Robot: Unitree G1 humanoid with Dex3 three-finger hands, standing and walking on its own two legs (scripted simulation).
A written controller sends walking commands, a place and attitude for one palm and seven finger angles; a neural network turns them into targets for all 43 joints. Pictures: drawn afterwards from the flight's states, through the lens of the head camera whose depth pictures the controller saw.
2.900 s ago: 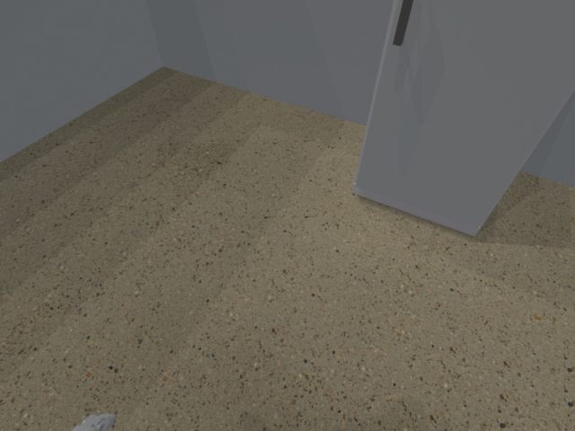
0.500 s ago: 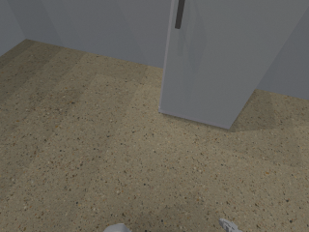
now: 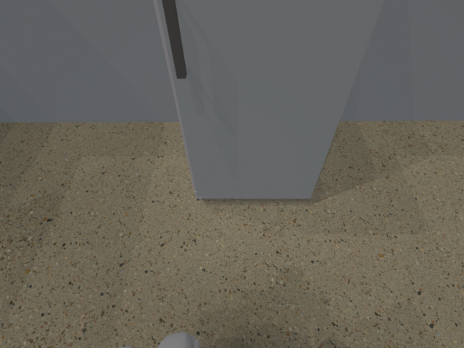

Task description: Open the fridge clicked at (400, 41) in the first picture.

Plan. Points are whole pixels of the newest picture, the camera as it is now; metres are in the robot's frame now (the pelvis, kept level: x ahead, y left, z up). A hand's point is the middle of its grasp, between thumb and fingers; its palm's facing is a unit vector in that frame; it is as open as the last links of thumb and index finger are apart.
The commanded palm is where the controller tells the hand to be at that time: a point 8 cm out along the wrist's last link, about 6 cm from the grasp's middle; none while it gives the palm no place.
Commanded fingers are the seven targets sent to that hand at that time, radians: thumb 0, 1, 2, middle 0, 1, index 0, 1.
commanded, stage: take the last steps up to it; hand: left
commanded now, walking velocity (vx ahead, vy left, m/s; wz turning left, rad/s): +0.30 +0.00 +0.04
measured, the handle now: (176, 33) +0.82 +0.17 +0.13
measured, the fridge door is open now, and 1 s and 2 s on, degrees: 0 0 0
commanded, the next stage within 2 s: come to a stop and stand still in 0.66 s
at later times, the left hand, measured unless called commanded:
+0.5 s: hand (134, 302) +0.23 +0.23 -0.17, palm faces +0.02 -0.99 -0.15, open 7.3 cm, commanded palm none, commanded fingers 0.00 0.90 0.90 -0.20 -0.30 -0.20 -0.30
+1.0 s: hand (167, 240) +0.38 +0.18 -0.17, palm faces +0.08 -0.97 -0.22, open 7.2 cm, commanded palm none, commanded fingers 0.00 0.90 0.90 -0.20 -0.30 -0.20 -0.30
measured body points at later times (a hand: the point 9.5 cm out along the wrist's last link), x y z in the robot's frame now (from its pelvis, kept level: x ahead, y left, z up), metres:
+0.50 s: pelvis +0.20 +0.05 +0.01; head +0.22 +0.06 +0.46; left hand +0.23 +0.28 -0.15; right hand +0.16 -0.18 -0.14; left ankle +0.15 +0.14 -0.73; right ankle +0.22 -0.09 -0.67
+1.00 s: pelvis +0.33 +0.00 +0.00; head +0.35 -0.01 +0.45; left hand +0.37 +0.23 -0.15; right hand +0.39 -0.24 -0.16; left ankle +0.37 +0.11 -0.71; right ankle +0.36 -0.09 -0.73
